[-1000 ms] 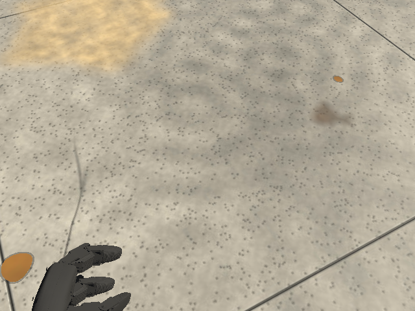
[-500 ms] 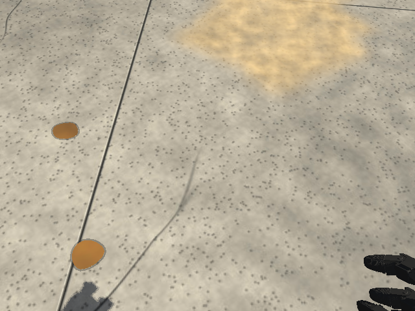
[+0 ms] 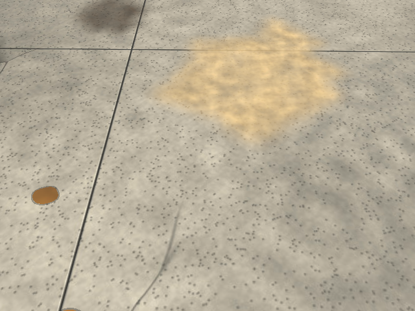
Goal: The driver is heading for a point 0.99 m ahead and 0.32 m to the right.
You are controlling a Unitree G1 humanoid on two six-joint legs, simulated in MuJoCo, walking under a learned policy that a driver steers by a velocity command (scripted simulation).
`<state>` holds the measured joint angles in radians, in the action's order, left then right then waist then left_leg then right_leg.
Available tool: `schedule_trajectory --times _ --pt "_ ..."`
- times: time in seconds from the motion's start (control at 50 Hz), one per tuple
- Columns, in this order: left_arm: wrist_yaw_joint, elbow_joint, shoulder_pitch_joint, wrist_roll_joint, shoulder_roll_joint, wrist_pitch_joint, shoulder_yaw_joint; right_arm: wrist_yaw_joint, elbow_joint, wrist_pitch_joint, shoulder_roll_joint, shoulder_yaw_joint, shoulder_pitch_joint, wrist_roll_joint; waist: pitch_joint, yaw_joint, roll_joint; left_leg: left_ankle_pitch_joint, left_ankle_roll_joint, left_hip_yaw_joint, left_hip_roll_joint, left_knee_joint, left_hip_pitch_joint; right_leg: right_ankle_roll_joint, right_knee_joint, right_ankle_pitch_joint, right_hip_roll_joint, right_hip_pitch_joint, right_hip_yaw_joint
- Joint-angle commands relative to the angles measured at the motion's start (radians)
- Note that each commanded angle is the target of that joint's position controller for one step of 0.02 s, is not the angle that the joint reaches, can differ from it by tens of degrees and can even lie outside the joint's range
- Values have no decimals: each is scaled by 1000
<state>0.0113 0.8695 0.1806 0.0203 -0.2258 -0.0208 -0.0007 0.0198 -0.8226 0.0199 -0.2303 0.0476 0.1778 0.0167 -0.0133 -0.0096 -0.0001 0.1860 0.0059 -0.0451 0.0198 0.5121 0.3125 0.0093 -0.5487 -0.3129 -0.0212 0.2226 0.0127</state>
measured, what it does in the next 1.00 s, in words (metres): stands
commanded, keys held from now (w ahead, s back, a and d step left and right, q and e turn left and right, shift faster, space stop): shift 1.00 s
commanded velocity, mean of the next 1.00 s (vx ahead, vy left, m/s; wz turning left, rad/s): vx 0.00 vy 0.00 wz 0.01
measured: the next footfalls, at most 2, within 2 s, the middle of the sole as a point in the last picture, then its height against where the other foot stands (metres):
left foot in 1.50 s outside the picture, level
right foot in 1.98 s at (224, 296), level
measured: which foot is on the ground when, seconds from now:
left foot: down 0.00-1.00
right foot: down 0.00-1.00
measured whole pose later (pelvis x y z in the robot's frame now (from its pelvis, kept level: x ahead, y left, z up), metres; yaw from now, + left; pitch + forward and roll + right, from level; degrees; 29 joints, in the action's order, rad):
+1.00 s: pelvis +0.03 -0.02 +0.01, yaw +0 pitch -1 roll +0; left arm 0.03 1.07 0.27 0.01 -0.21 -0.01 -0.01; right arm 0.05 -1.15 0.02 -0.21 0.04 0.14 0.00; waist -0.03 0.00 0.00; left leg 0.20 0.04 -0.06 -0.02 0.46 0.24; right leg -0.02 -0.45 -0.30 0.01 0.13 0.03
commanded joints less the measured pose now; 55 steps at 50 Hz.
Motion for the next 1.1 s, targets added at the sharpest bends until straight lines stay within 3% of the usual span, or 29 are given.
schedule_trajectory --times 0.02,0.12,0.26,0.58,1.1 --pt "7 -37 -13 -6 -131 -17 -30 5 36 -18 -94 26 -44 -5 33 14 23 -105 -32 -54 -44 -44 -119 -38 158 39 -69 87 -75" --pt "2 -4 -3 -11 -121 -14 -29 14 -20 -14 -99 31 -32 -11 52 17 -5 -205 -31 -59 -54 -35 -158 -41 146 147 -52 52 -55" --pt "-1 45 7 -15 -119 -8 -31 26 -94 -5 -109 33 -40 -16 48 16 1 -249 -30 -56 -59 -39 -183 -42 155 229 -39 20 -42" --pt "10 128 54 -14 -116 1 -30 32 -226 -2 -107 25 -73 -17 12 15 4 -195 -20 -35 -53 -74 -179 -39 191 187 -26 5 -34" --pt "18 187 170 -16 -72 1 -22 37 -310 -5 -85 5 -11 -19 -23 12 2 -139 -12 -21 -47 -94 -143 -39 208 131 -13 14 -26"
